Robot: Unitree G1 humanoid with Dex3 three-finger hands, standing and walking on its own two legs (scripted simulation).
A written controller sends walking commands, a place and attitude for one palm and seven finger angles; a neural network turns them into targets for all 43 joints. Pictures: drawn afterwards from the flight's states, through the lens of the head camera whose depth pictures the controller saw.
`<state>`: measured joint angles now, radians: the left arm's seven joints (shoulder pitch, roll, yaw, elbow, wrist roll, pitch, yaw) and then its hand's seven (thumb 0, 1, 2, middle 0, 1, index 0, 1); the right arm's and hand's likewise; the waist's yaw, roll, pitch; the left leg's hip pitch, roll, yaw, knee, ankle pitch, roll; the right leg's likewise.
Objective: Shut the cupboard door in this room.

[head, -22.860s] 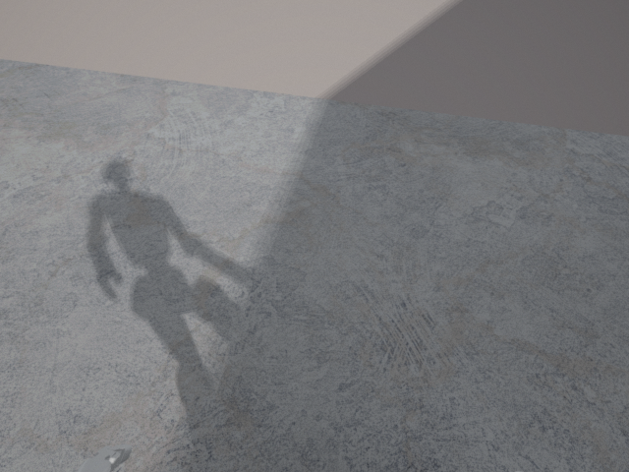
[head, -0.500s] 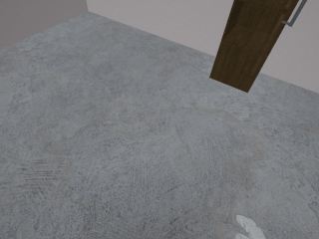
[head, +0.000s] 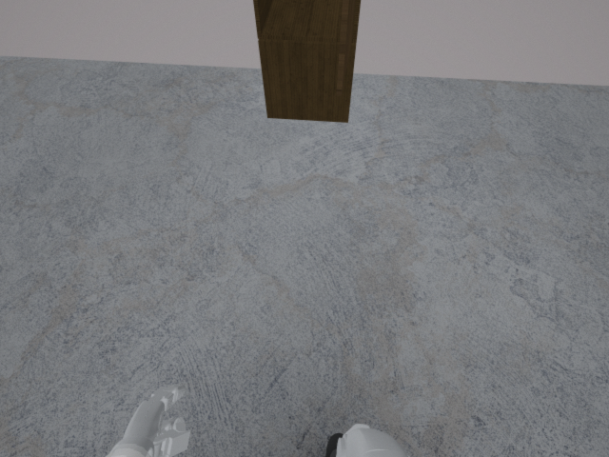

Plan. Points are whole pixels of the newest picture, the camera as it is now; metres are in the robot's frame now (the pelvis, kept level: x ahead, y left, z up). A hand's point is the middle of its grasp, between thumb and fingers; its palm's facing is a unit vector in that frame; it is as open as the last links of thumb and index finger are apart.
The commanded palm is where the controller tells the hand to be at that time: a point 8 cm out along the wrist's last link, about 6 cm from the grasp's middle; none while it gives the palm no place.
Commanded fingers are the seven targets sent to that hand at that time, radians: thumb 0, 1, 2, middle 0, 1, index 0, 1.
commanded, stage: stand and wait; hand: left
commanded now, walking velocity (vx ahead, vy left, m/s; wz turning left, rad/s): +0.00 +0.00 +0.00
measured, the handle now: out of the picture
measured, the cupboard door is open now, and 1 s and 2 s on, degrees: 86 86 86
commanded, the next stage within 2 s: turn or walk to find it in 0.16 s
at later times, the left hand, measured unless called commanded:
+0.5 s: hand out of the picture +0.07 +0.19 -0.16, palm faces +0.10 -0.98 -0.18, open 7.4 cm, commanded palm none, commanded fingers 0.00 0.90 0.90 -0.20 -0.30 -0.20 -0.30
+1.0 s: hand (206, 436) +0.17 +0.15 -0.16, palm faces +0.06 -0.97 -0.22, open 7.2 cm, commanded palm none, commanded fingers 0.00 0.90 0.90 -0.20 -0.30 -0.20 -0.30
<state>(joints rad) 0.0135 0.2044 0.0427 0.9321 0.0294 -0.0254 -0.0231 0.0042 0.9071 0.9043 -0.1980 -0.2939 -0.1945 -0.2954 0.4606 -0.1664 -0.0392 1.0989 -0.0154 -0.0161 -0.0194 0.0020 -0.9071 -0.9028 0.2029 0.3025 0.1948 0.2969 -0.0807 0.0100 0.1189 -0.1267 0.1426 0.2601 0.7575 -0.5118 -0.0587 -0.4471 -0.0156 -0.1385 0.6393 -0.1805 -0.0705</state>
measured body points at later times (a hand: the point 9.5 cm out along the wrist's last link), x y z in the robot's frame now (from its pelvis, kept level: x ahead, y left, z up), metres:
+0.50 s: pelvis +0.05 +0.00 +0.02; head +0.05 +0.02 +0.47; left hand +0.06 +0.25 -0.15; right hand +0.10 -0.24 -0.12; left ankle +0.03 +0.12 -0.72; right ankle +0.07 -0.07 -0.71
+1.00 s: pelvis +0.13 -0.03 +0.01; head +0.16 -0.04 +0.46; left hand +0.17 +0.20 -0.14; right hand +0.12 -0.24 -0.15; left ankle +0.09 +0.09 -0.72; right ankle +0.17 -0.14 -0.72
